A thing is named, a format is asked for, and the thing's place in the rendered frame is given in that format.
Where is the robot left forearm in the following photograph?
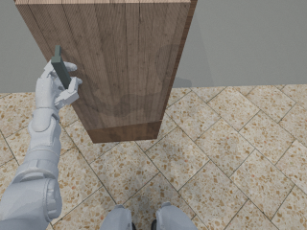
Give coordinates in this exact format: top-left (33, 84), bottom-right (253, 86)
top-left (0, 107), bottom-right (61, 221)

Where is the robot left thigh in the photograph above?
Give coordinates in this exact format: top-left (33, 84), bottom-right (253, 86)
top-left (99, 207), bottom-right (132, 230)

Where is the handle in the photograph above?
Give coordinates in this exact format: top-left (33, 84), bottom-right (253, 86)
top-left (51, 45), bottom-right (71, 90)

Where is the robot left upper arm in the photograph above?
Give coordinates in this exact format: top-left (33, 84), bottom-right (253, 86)
top-left (0, 177), bottom-right (62, 230)

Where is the robot right shin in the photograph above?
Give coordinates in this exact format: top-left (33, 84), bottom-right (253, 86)
top-left (156, 201), bottom-right (171, 230)

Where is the left robot hand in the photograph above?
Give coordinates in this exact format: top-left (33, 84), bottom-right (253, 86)
top-left (35, 60), bottom-right (83, 114)

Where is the cupboard door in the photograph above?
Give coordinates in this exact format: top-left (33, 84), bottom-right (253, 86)
top-left (15, 0), bottom-right (191, 130)

